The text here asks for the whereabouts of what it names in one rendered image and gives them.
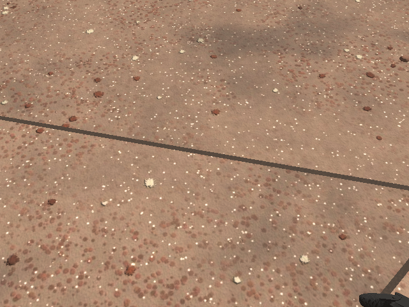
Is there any right robot hand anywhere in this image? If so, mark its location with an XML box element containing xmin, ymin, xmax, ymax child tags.
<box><xmin>359</xmin><ymin>292</ymin><xmax>409</xmax><ymax>307</ymax></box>

